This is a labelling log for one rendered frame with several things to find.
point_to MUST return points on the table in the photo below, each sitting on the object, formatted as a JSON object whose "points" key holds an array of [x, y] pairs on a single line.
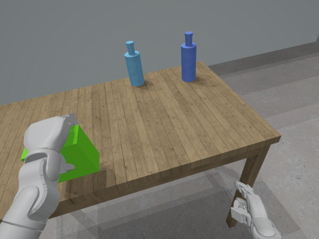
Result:
{"points": [[161, 131]]}

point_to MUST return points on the robot right forearm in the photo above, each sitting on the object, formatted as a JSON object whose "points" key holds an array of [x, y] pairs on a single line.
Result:
{"points": [[263, 228]]}

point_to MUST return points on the robot left forearm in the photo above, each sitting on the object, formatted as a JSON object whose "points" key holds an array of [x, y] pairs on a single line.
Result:
{"points": [[37, 197]]}

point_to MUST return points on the right robot hand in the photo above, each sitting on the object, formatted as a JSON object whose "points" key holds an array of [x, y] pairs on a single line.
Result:
{"points": [[244, 211]]}

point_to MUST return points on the left robot hand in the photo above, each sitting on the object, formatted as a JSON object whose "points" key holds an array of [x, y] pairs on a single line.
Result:
{"points": [[52, 134]]}

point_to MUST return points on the sponge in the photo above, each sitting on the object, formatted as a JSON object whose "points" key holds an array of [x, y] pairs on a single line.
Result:
{"points": [[79, 151]]}

